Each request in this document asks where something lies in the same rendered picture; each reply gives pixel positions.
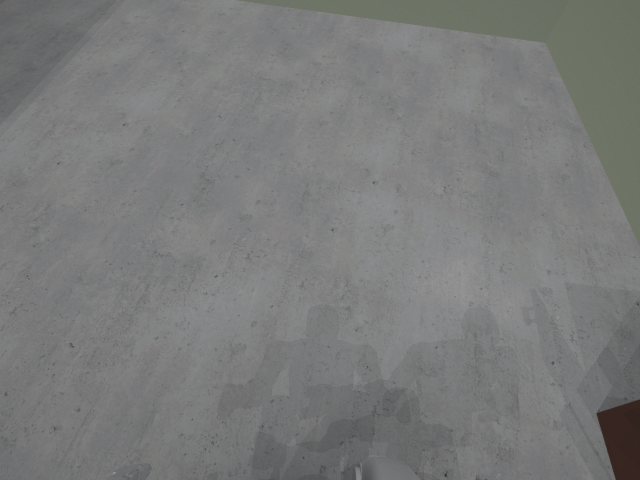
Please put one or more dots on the robot right thigh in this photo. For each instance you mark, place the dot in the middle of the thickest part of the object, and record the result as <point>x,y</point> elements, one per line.
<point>383,468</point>

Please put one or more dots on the cupboard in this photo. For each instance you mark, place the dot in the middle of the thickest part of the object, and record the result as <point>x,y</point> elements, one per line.
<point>620,427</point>

